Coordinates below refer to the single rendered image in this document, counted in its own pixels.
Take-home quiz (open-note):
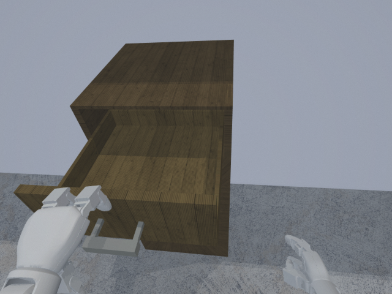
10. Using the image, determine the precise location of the handle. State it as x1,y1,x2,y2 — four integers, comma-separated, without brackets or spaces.
82,218,145,257

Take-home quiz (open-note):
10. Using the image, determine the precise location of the cabinet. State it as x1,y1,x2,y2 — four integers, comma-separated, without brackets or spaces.
70,40,234,257

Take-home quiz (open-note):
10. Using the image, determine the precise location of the robot right hand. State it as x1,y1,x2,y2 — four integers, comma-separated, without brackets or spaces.
282,235,331,294

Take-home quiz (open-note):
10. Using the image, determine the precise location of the left robot forearm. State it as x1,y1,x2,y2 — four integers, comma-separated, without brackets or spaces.
0,267,62,294

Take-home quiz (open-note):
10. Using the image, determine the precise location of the robot left hand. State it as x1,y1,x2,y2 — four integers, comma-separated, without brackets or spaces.
16,185,112,294

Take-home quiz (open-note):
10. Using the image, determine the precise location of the drawer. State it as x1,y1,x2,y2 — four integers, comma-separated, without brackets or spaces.
14,109,224,246

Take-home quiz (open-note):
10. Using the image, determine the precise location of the right robot forearm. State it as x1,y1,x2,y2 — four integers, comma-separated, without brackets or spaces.
309,279,341,294

